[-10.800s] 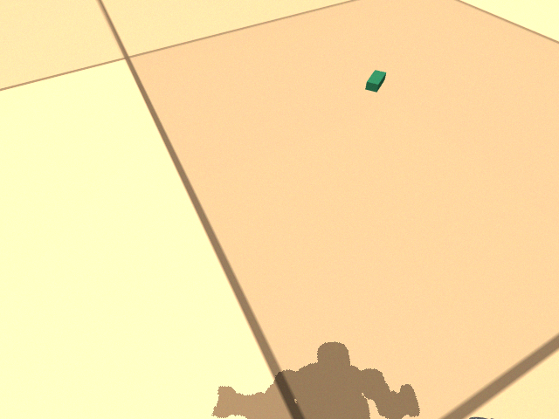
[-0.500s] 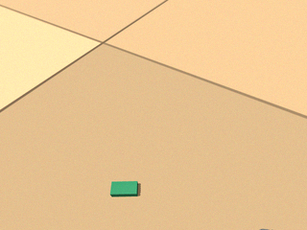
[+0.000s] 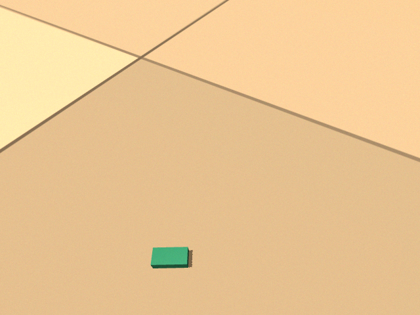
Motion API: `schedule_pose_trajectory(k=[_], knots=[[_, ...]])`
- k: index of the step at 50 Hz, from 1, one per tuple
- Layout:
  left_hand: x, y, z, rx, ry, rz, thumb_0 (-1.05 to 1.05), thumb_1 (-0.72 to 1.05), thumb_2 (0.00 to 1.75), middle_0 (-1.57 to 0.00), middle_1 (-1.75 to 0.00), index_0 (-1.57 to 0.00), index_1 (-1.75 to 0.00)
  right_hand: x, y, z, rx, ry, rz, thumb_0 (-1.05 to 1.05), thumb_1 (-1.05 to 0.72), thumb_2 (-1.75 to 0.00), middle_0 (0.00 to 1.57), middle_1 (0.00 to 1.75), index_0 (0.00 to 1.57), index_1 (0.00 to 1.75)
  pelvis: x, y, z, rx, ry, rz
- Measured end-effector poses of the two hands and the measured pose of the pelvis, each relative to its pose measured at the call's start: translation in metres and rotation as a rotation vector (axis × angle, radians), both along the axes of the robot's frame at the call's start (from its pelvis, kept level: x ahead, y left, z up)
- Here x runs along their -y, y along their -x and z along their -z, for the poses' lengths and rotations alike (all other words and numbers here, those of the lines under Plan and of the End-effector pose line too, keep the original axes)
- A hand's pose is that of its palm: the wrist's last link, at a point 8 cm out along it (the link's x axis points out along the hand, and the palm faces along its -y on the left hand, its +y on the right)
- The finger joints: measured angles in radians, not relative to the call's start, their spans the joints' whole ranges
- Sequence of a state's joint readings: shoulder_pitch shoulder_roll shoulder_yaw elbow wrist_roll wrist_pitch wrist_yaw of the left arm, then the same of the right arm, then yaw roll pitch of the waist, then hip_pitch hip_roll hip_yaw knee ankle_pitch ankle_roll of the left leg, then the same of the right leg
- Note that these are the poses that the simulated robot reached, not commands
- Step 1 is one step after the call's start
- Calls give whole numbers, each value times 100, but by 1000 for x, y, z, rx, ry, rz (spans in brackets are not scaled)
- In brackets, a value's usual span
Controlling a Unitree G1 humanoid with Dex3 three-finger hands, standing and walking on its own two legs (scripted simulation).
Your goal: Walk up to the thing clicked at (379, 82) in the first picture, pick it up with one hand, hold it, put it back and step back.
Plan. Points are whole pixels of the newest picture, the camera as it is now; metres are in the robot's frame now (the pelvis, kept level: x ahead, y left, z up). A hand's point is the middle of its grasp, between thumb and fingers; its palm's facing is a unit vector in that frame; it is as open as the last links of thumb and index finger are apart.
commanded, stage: stand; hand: left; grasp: from above
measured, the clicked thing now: (170, 257) +0.44 +0.23 -0.76
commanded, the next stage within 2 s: rise first in 0.44 s
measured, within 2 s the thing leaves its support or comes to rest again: neither
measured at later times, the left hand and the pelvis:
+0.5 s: hand out of the picture +0.07 +0.25 -0.16, palm faces -0.03 -0.94 -0.35, open 7.4 cm; pelvis +0.00 +0.00 +0.00, yaw +0 degrees
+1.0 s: hand out of the picture +0.14 +0.26 -0.19, palm faces -0.08 -0.91 -0.40, open 12.7 cm; pelvis -0.01 +0.01 -0.05, yaw +0 degrees
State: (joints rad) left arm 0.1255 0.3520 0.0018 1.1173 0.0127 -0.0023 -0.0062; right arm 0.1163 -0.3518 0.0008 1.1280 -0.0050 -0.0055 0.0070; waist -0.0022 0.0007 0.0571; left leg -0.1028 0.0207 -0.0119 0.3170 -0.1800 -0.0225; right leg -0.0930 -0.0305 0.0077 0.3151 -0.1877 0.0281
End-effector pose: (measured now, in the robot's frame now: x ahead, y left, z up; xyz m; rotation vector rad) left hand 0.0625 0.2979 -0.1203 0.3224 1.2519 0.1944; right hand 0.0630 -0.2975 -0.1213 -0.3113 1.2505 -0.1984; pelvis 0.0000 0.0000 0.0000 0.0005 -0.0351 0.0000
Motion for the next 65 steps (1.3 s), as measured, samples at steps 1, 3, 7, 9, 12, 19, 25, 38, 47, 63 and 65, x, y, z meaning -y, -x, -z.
schedule_pose_trajectory(k=[1, 3, 7, 9, 12, 19, 25, 38, 47, 63, 65], knots=[[0, 0, 0, 1, 0, 0, 1, 90, 90, -21, -30, -20, -30, 0, 0, 0, 1, 0, 0, 1, -90, -90, 21, 30, 20, 30, 0, 0, 0, 0, 0, 0], [0, 0, 0, 3, -1, 1, 1, 90, 90, -21, -30, -20, -30, 0, -1, 0, 4, -1, -1, 1, -90, -90, 21, 30, 20, 30, 0, 0, 0, 0, 0, 0], [0, -1, -1, 4, -1, 2, 1, 90, 90, -21, -30, -20, -30, -1, -1, 0, 5, -3, -3, 1, -90, -90, 21, 30, 20, 30, 0, 1, 0, -2, -1, 0], [0, -1, -1, 3, -1, 3, 1, 90, 90, -21, -30, -20, -30, -1, -1, 0, 4, -4, -3, 1, -90, -90, 21, 30, 20, 30, 0, 1, 0, -2, -1, 0], [1, -1, -1, 2, -2, 3, 1, 90, 90, -21, -30, -20, -30, -1, -1, 1, 1, -5, -3, 1, -90, -90, 21, 30, 20, 30, 0, 0, 0, -3, 0, -1], [1, -1, -1, 2, -3, 3, 1, 90, 90, -21, -30, -20, -30, 0, -1, 1, -1, -4, -2, 1, -90, -90, 21, 30, 20, 30, 1, 0, 0, -3, 0, -1], [1, -2, -1, 5, -3, 5, 1, 90, 90, -21, -30, -20, -30, 0, -2, 0, 6, -3, -2, 1, -90, -90, 21, 30, 20, 30, 1, 0, 0, 0, 0, -1], [4, -70, 11, 150, 10, 29, 1, 57, 94, -15, -66, -15, -64, -29, -15, 8, 186, -46, -2, 1, -92, -90, 20, 30, 20, 30, 2, 17, 19, -129, 6, -5], [1, -73, 25, 87, -37, 81, 1, -5, 99, -7, -98, -8, -96, -48, -27, 19, 257, -91, 8, 1, -92, -90, 21, 30, 20, 30, -4, 11, 36, -200, 11, 2], [-2, -69, 60, 94, -102, 167, 0, -52, 102, -7, -105, -6, -106, -54, -83, 50, 395, -64, -71, 1, -91, -90, 21, 30, 20, 30, -7, 4, 85, -329, 29, -6], [-2, -68, 63, 90, -110, 175, 0, -53, 102, -7, -105, -6, -105, -55, -88, 53, 407, -66, -81, 1, -91, -90, 21, 30, 20, 30, -7, 4, 90, -342, 32, -7]])
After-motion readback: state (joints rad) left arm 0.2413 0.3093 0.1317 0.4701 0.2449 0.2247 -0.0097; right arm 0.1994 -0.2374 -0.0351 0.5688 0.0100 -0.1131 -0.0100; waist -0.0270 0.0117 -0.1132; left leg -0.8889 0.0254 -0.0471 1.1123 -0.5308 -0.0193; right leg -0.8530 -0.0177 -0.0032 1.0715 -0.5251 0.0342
